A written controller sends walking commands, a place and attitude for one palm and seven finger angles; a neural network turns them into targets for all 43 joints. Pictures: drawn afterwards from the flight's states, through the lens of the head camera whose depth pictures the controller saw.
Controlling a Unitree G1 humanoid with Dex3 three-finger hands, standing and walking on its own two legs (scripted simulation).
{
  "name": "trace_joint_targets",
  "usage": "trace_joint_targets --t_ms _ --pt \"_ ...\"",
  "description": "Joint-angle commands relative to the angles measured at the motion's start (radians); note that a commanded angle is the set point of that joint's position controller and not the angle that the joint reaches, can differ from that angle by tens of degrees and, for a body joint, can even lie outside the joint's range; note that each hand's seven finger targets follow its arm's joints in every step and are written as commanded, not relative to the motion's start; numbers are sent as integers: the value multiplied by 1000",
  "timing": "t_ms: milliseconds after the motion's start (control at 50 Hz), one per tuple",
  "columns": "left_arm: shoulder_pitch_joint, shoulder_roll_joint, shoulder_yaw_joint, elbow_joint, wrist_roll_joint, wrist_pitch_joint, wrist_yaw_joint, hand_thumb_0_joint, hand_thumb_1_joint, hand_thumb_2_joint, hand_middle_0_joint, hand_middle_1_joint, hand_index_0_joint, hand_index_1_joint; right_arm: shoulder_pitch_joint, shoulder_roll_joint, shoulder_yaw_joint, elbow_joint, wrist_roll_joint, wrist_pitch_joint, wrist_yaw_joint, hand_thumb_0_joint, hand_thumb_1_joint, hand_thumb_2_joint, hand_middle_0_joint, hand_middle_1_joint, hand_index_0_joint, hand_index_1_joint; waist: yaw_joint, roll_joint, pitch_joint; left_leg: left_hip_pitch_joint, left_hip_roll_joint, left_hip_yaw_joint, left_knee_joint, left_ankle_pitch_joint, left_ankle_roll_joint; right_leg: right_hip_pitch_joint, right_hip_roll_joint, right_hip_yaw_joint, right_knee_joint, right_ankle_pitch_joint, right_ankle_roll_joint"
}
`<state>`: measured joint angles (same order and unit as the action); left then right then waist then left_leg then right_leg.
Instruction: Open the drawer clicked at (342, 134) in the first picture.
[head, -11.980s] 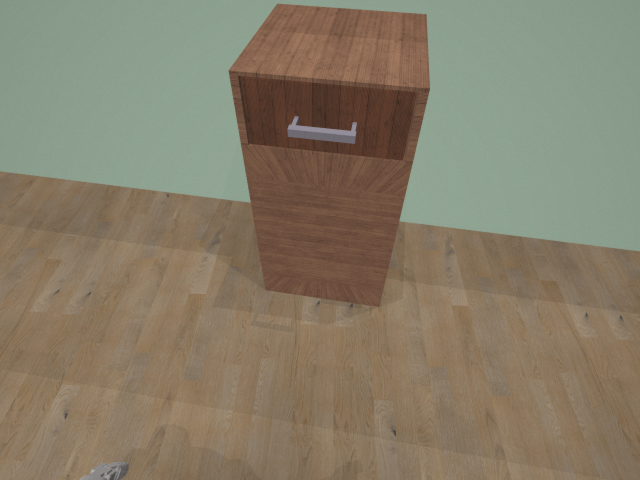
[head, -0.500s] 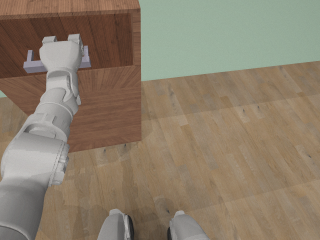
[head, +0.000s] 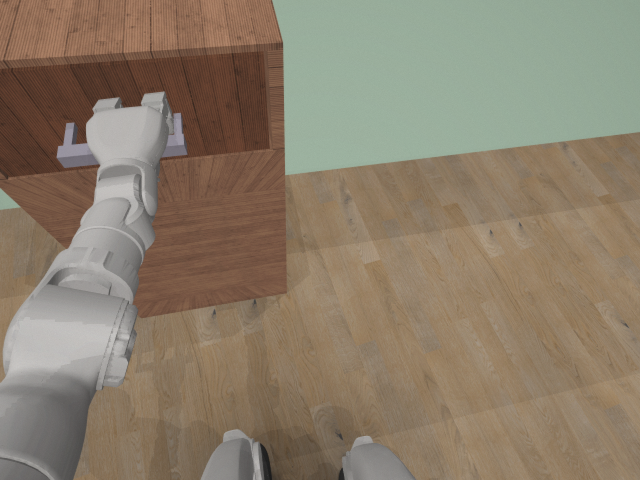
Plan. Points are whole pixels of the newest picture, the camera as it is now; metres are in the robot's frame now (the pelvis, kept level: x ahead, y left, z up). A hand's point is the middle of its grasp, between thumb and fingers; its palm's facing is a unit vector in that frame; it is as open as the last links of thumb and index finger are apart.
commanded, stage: close the thumb around the handle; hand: left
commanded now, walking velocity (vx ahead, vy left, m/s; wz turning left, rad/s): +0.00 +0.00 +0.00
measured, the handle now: (125, 138) +0.57 +0.20 +0.05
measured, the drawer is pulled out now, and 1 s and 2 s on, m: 0.00 0.01 0.19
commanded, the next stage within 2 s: pull the drawer open in 0.16 s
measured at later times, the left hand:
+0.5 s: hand (141, 174) +0.52 +0.19 +0.02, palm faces -0.07 -0.05 -1.00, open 5.2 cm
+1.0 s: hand (141, 181) +0.51 +0.19 +0.02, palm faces -0.07 -0.04 -1.00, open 5.2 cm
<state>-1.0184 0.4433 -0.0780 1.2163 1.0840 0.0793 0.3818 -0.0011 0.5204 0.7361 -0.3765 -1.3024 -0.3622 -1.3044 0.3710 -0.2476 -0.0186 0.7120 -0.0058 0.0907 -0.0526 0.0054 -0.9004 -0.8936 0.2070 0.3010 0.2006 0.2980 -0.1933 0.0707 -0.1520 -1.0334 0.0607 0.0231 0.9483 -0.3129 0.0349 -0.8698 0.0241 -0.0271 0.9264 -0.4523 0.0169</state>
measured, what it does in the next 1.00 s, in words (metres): shifts its weight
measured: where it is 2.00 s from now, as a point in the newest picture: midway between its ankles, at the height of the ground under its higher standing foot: outside the picture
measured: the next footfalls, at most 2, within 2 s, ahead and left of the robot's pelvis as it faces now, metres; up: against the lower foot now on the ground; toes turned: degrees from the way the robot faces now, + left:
none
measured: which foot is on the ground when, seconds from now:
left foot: down 0.00-1.00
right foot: down 0.00-1.00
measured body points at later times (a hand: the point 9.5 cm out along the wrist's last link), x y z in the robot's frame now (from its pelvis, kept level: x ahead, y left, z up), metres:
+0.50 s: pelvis +0.03 +0.00 +0.01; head +0.14 +0.00 +0.45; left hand +0.52 +0.19 +0.08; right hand +0.02 -0.27 -0.12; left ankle +0.07 +0.10 -0.67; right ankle -0.01 -0.14 -0.67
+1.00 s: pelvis +0.05 -0.02 +0.02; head +0.15 -0.02 +0.46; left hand +0.51 +0.19 +0.08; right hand +0.11 -0.29 -0.12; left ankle +0.07 +0.10 -0.67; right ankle -0.01 -0.14 -0.67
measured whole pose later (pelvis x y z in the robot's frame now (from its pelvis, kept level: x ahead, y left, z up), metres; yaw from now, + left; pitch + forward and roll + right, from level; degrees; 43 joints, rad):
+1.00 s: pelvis +0.05 -0.02 +0.02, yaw +2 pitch +21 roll -1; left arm -0.76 0.37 -0.09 1.03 1.07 0.05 0.36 0.00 0.78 0.87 -0.41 -1.34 -0.42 -1.35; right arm 0.28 -0.24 -0.08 0.70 -0.02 0.13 -0.02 0.00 -0.90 -0.89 0.21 0.30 0.20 0.30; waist -0.10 0.06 -0.18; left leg -0.87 0.05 0.02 0.87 -0.37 0.00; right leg -0.70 0.01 -0.03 0.85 -0.51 -0.01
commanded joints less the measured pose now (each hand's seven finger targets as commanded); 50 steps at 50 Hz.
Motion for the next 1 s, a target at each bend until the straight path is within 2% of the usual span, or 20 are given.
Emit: trace_joint_targets --t_ms 0,40,80,100,160,180,240,300,320,420,580,600,640,680,720,740,820,860,940,980 --pt "-461 305 77 -147 -14 53 16 0 900 900 -400 -1350 -400 -1350 158 -174 -61 -39 0 0 -7 0 -900 -900 200 300 200 300 -14 10 -400 474 -46 -31 -99 117 13 32 51 -23 -172 157 -34" --pt "-470 298 73 -212 -8 28 15 0 900 900 -400 -1350 -400 -1350 161 -170 -66 -44 -2 -5 -8 0 -900 -900 200 300 200 300 -9 40 -442 512 -45 -32 -93 140 13 35 53 -20 -174 174 -33" --pt "-467 250 44 -268 0 -7 9 0 900 900 -400 -1350 -400 -1350 166 -162 -74 -40 -7 -13 -7 0 -900 -900 200 300 200 300 -10 76 -464 575 -39 -42 -88 185 9 12 56 -27 -166 190 -39" --pt "-457 220 32 -269 -4 -17 7 0 900 900 -400 -1350 -400 -1350 167 -158 -80 -33 -10 -14 -5 0 -900 -900 200 300 200 300 -15 68 -461 592 -38 -47 -83 212 8 3 57 -29 -167 201 -41" --pt "-433 236 52 -258 1 -29 24 0 900 900 -400 -1350 -400 -1350 172 -164 -81 -21 -14 -13 -4 0 -900 -900 200 300 200 300 -18 44 -435 572 -36 -49 -79 212 9 -5 58 -30 -165 207 -37" --pt "-442 236 54 -285 1 -36 29 0 900 900 -400 -1350 -400 -1350 171 -162 -84 -20 -15 -15 -1 0 -900 -900 200 300 200 300 -11 72 -450 582 -37 -48 -79 219 6 -4 58 -29 -163 210 -40" --pt "-429 200 41 -273 -2 -25 44 0 900 900 -400 -1350 -400 -1350 174 -159 -88 -9 -18 -13 5 0 -900 -900 200 300 200 300 -16 70 -452 609 -37 -52 -76 258 4 -8 60 -35 -163 233 -42" --pt "-376 176 43 -287 -10 -13 46 0 900 900 -400 -1350 -400 -1350 166 -156 -93 -10 -22 -7 14 0 -900 -900 200 300 200 300 8 77 -485 640 -38 -50 -81 312 0 26 62 -35 -164 267 -46" --pt "-363 141 19 -292 -13 -11 43 0 900 900 -400 -1350 -400 -1350 167 -152 -94 -10 -20 -5 18 0 -900 -900 200 300 200 300 5 76 -473 655 -35 -49 -85 320 -1 22 63 -39 -167 275 -45" --pt "-225 136 41 -300 -36 -21 17 0 900 900 -400 -1350 -400 -1350 155 -149 -98 -17 -15 9 28 0 -900 -900 200 300 200 300 39 15 -467 640 -40 -30 -99 368 3 125 63 -32 -179 368 -42" --pt "-3 44 13 -425 -40 -54 12 0 900 900 -400 -1350 -400 -1350 108 -136 -115 -46 -15 29 48 0 -900 -900 200 300 200 300 85 5 -450 672 -47 -5 -108 474 5 204 61 -29 -186 498 -43" --pt "2 69 35 -443 -42 -55 15 0 900 900 -400 -1350 -400 -1350 103 -137 -115 -46 -16 32 48 0 -900 -900 200 300 200 300 90 -4 -459 673 -46 -3 -108 494 5 232 56 -26 -183 527 -44" --pt "62 52 28 -445 -39 -48 21 0 900 900 -400 -1350 -400 -1350 90 -135 -116 -53 -12 39 49 0 -900 -900 200 300 200 300 96 -21 -419 655 -52 5 -115 492 8 245 56 -26 -190 550 -42" --pt "89 62 39 -484 -37 -44 25 0 900 900 -400 -1350 -400 -1350 77 -135 -119 -58 -12 43 53 0 -900 -900 200 300 200 300 106 -23 -434 663 -55 10 -117 508 9 277 53 -22 -190 588 -41" --pt "-180 146 50 -471 -15 -42 42 0 900 900 -400 -1350 -400 -1350 92 -148 -114 -23 -10 47 38 0 -900 -900 200 300 200 300 31 -47 -377 613 -58 6 -101 447 15 229 43 -4 -193 580 -31" --pt "-171 141 48 -407 -4 -27 46 0 900 900 -400 -1350 -400 -1350 100 -145 -117 -18 -11 44 32 0 -900 -900 200 300 200 300 28 -51 -349 600 -62 4 -98 433 14 212 44 -8 -193 557 -34" --pt "-210 148 60 -430 -9 -27 45 0 900 900 -400 -1350 -400 -1350 97 -139 -116 -28 -14 38 28 0 -900 -900 200 300 200 300 41 -7 -454 667 -64 2 -84 505 10 220 41 -3 -172 590 -34" --pt "-216 97 21 -418 -14 -32 36 0 900 900 -400 -1350 -400 -1350 92 -133 -114 -33 -14 37 28 0 -900 -900 200 300 200 300 32 3 -444 669 -66 -1 -76 504 10 195 42 -4 -171 578 -33" --pt "-207 136 52 -382 -14 -47 25 0 900 900 -400 -1350 -400 -1350 92 -136 -112 -43 -14 31 22 0 -900 -900 200 300 200 300 35 -33 -435 617 -68 1 -65 448 15 207 40 2 -164 562 -32" --pt "-218 107 24 -385 -11 -52 23 0 900 900 -400 -1350 -400 -1350 90 -132 -111 -46 -14 26 22 0 -900 -900 200 300 200 300 29 -12 -431 609 -69 3 -64 421 14 191 40 1 -164 539 -33"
